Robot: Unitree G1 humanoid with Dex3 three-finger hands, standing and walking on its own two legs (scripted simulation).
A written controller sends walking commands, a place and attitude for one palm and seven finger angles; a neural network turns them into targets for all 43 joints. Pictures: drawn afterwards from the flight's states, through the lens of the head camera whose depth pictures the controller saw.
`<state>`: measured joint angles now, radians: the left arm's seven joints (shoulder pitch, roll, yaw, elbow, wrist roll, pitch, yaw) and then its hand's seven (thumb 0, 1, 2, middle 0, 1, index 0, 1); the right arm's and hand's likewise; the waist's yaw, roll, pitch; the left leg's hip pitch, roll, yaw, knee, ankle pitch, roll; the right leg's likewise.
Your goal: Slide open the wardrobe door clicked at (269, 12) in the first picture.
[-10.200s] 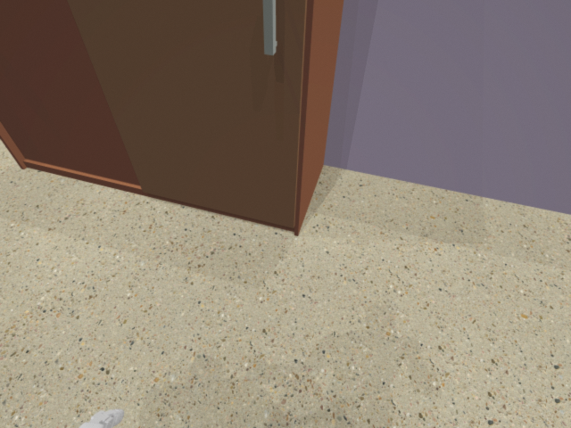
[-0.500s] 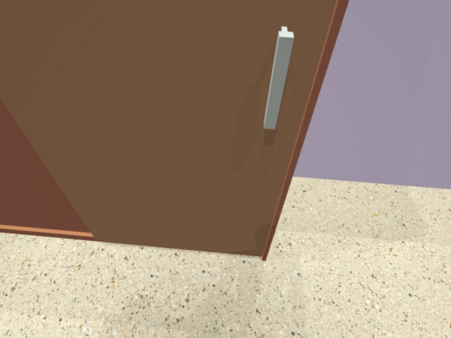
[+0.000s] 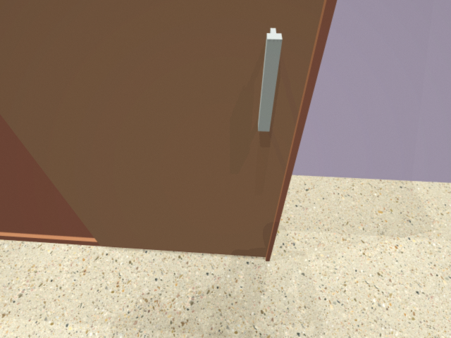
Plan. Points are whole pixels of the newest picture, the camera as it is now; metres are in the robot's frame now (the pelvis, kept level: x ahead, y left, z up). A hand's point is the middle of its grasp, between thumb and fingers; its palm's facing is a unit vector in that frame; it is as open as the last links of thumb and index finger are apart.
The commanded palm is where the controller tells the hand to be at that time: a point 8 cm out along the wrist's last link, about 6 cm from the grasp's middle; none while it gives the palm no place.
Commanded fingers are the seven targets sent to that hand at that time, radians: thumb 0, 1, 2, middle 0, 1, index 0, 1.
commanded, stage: look again from close up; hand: right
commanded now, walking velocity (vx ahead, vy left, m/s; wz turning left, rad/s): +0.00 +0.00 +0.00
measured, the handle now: (268, 83) +0.57 -0.06 +0.17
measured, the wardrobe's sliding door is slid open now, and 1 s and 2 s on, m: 0.00 0.00 0.00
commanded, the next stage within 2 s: shuffle to correct the standing spot in 0.56 s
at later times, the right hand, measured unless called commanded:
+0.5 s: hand out of the picture +0.03 -0.20 -0.17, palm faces -0.02 +0.97 -0.25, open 7.4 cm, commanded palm none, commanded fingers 0.00 -0.90 -0.90 0.20 0.30 0.20 0.30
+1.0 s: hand out of the picture +0.02 -0.13 -0.18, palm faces +0.01 +0.98 -0.18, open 7.3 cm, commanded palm none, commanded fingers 0.00 -0.90 -0.90 0.20 0.30 0.20 0.30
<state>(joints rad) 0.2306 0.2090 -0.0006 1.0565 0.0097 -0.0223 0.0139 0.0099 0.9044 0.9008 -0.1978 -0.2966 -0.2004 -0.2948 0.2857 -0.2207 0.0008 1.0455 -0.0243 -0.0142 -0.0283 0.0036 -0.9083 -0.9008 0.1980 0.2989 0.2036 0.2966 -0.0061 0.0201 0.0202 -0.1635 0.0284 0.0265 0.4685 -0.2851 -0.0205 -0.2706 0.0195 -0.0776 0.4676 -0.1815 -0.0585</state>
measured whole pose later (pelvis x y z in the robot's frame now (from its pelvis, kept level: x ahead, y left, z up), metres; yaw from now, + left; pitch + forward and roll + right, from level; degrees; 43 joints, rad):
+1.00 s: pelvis +0.05 +0.04 +0.00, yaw +0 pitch +1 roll -1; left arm 0.28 0.15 0.00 1.12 0.01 0.00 0.02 0.01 0.90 0.90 -0.20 -0.30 -0.20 -0.29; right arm 0.35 -0.17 0.00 1.09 -0.03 -0.01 0.00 0.00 -0.91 -0.90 0.20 0.30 0.20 0.30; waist -0.01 0.02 -0.01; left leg -0.14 -0.01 0.04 0.50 -0.38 0.04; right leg -0.26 -0.02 -0.06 0.52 -0.28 0.00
